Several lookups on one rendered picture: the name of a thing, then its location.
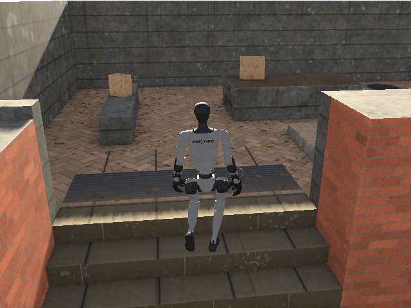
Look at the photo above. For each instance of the robot torso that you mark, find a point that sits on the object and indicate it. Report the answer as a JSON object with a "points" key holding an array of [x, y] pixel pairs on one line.
{"points": [[204, 155]]}

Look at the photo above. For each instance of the left robot upper arm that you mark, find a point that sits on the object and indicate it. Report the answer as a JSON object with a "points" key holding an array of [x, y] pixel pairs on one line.
{"points": [[181, 147]]}

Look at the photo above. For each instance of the left robot hand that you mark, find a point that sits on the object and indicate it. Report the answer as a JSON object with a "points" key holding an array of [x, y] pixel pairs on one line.
{"points": [[181, 183]]}

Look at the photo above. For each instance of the robot left foot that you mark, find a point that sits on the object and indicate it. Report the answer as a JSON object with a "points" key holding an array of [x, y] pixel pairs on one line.
{"points": [[189, 244]]}

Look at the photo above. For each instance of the right robot upper arm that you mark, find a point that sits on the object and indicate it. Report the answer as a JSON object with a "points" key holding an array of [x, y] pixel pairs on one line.
{"points": [[226, 146]]}

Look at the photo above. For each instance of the right robot forearm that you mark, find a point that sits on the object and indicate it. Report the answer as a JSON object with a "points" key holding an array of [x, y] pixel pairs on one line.
{"points": [[233, 172]]}

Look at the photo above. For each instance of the right robot hand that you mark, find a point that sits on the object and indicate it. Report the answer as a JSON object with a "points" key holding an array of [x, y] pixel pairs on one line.
{"points": [[236, 186]]}

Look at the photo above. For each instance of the left robot forearm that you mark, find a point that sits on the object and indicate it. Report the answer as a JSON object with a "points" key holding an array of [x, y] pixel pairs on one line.
{"points": [[177, 171]]}

